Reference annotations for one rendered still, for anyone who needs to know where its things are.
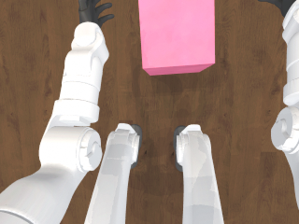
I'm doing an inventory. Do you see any robot left forearm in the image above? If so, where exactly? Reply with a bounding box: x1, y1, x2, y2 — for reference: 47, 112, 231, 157
38, 21, 109, 160

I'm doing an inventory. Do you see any right robot shin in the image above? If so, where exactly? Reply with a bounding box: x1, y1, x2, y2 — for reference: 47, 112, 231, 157
179, 124, 211, 165

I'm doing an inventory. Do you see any robot right forearm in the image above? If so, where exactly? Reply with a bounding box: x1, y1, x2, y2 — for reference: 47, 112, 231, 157
282, 0, 299, 106

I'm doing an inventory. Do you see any robot left hand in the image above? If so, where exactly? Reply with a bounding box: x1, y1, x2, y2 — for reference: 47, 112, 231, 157
78, 0, 115, 28

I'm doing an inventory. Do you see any left robot upper arm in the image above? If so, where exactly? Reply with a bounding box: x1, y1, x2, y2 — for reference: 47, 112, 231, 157
0, 126, 103, 224

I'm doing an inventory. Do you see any robot right hand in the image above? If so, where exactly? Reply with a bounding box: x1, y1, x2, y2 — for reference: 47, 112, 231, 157
258, 0, 296, 18

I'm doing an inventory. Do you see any left robot thigh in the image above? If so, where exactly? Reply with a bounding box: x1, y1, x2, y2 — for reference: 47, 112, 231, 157
84, 129, 140, 224

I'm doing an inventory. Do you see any right robot upper arm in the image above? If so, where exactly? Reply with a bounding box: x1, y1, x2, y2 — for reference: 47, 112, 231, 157
271, 104, 299, 209

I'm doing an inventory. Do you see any carton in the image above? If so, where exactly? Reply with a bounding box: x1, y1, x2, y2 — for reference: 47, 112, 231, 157
138, 0, 215, 76

